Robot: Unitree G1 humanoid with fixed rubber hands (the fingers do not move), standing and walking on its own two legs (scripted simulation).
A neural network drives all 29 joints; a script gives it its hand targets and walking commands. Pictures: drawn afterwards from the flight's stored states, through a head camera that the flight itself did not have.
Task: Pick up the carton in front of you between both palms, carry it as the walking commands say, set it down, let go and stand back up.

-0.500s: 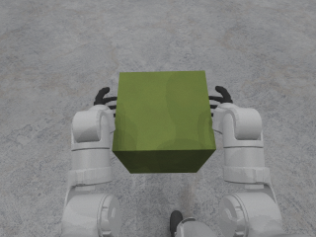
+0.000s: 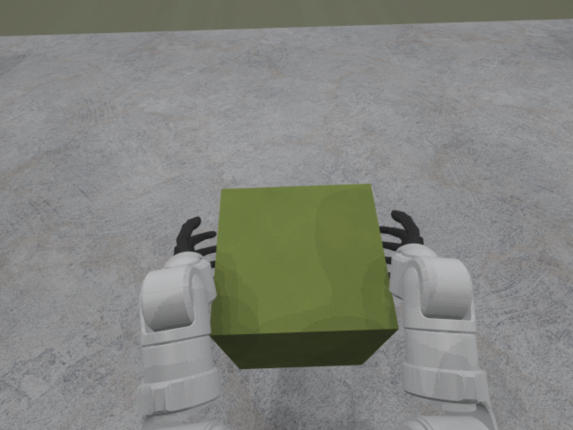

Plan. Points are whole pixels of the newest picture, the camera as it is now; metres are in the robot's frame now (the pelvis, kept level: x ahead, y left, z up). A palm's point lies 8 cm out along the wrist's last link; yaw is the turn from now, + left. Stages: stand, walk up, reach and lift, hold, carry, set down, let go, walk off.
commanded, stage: carry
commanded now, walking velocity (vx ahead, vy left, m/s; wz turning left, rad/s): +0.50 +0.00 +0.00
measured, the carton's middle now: (298, 285) +0.35 +0.00 +0.00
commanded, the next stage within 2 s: none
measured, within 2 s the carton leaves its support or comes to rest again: neither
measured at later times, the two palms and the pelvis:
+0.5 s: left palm (231, 143) +0.60 +0.11 +0.10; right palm (385, 140) +0.60 -0.17 +0.10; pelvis +0.31 -0.03 +0.00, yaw +0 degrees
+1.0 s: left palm (229, 90) +0.84 +0.14 +0.09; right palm (350, 80) +0.85 -0.14 +0.09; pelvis +0.55 -0.01 +0.01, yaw -1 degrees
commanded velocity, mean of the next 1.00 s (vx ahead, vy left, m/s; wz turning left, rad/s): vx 0.28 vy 0.00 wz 0.00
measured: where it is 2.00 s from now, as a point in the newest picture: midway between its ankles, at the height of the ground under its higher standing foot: (303, 352)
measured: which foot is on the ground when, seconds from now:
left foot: down 0.00-0.50, up 0.52-0.86, down 0.88-1.00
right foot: down 0.00-0.00, up 0.02-0.44, down 0.46-1.00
